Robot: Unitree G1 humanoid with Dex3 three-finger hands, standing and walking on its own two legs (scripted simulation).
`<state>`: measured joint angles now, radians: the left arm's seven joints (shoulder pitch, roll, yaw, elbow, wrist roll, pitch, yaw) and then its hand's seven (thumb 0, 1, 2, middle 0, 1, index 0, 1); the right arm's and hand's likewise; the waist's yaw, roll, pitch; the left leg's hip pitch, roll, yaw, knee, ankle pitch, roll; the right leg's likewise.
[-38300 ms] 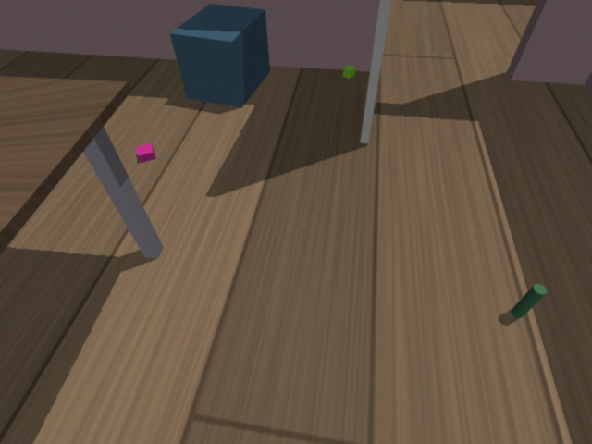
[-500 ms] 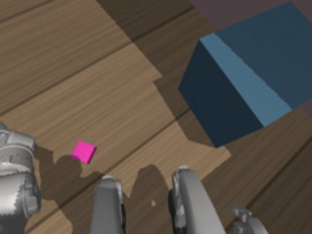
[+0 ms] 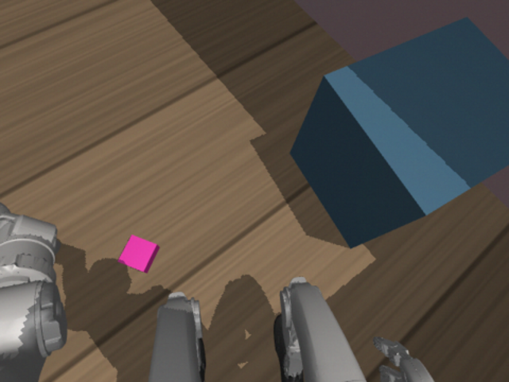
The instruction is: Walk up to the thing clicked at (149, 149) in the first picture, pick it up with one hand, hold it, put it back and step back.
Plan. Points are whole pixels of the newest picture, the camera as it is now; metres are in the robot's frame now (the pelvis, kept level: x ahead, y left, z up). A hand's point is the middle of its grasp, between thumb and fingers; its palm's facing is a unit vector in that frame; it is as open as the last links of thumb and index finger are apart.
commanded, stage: approach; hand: left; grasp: from above
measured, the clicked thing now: (139, 254) +0.41 +0.28 -0.56
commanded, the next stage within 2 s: rest palm in 1.42 s
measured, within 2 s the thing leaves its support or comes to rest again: neither
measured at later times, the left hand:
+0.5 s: hand (73, 249) +0.37 +0.34 -0.25, palm faces -0.11 -0.40 -0.91, open 14.4 cm
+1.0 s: hand (129, 240) +0.42 +0.28 -0.43, palm faces -0.18 -0.41 -0.90, open 14.3 cm
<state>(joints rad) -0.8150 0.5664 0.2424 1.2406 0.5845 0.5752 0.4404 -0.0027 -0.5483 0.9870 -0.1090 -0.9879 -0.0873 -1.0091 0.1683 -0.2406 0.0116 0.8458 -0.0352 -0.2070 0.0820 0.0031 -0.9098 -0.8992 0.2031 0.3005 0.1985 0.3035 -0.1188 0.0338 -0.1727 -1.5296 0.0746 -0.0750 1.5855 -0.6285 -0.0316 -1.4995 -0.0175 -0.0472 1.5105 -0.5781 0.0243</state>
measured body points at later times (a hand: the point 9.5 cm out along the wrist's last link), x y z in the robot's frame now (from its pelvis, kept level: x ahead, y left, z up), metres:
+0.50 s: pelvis -0.02 +0.00 -0.09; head +0.21 +0.04 +0.29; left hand +0.38 +0.35 -0.20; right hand +0.05 -0.27 -0.22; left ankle +0.04 +0.13 -0.55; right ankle +0.06 -0.14 -0.55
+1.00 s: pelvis -0.05 +0.00 -0.25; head +0.22 +0.03 +0.10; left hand +0.43 +0.29 -0.38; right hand -0.07 -0.25 -0.35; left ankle +0.03 +0.13 -0.55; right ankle +0.05 -0.14 -0.55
